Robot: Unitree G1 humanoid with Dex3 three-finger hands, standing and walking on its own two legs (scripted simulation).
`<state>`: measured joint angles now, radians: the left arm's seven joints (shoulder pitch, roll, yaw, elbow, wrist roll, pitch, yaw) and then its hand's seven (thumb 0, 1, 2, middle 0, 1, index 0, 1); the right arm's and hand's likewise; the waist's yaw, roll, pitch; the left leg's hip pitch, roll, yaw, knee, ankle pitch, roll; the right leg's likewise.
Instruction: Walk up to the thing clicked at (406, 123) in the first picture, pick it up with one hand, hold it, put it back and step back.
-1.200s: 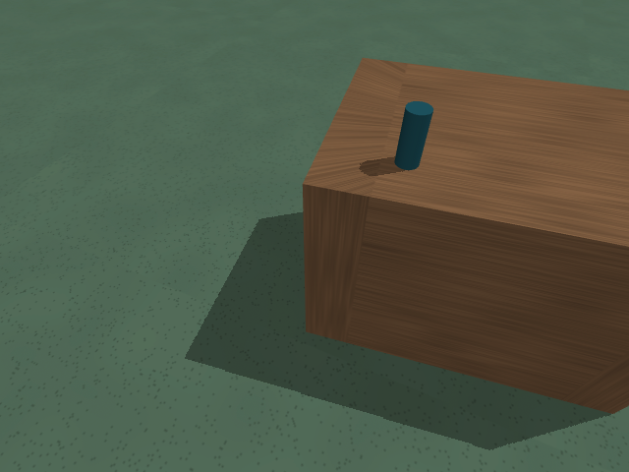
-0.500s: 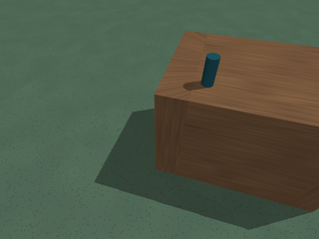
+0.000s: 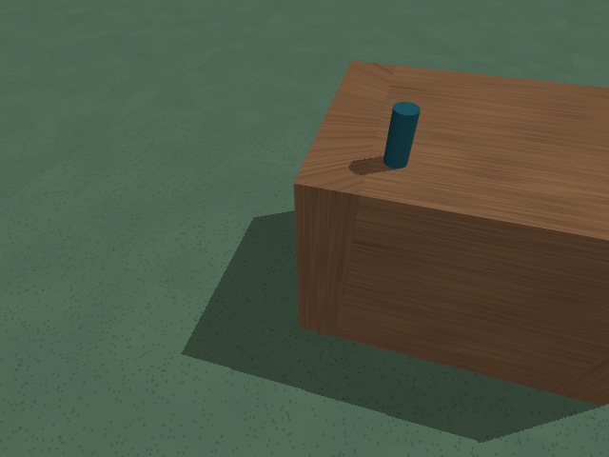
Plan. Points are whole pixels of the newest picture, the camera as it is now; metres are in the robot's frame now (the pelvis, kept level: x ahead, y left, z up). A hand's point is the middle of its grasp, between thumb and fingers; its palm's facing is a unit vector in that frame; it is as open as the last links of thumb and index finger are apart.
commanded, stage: walk up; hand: right
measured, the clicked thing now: (400, 136) +0.79 -0.22 -0.01
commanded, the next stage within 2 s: none
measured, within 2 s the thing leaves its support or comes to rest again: neither
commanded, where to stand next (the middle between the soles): +0.41 +0.11 m, yaw -15 degrees
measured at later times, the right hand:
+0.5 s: hand out of the picture +0.12 -0.18 -0.15, palm faces +0.11 +0.94 -0.33, open 7.4 cm
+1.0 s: hand (396, 354) +0.33 -0.15 -0.15, palm faces +0.17 +0.89 -0.42, open 7.4 cm
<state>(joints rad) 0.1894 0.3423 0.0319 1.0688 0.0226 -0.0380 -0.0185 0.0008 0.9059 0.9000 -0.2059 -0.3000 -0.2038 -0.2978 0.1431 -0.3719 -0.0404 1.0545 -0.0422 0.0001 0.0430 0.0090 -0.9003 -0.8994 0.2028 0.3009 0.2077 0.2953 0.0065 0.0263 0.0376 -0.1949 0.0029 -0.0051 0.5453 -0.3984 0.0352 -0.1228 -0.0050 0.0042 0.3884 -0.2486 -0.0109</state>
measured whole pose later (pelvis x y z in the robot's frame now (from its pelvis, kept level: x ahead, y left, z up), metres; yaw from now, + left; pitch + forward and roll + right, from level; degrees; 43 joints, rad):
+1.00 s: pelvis +0.30 +0.16 -0.04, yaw -12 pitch -3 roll -1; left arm 0.36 0.45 0.04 0.86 0.02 -0.04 0.01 0.00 0.90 0.90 -0.21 -0.30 -0.21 -0.30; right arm 0.28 -0.44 -0.10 0.79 -0.03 -0.04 0.07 0.01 -0.90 -0.90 0.20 0.30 0.21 0.29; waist 0.00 0.00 0.08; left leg -0.41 0.09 0.06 0.78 -0.32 0.00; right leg -0.36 -0.04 0.10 1.01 -0.51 -0.04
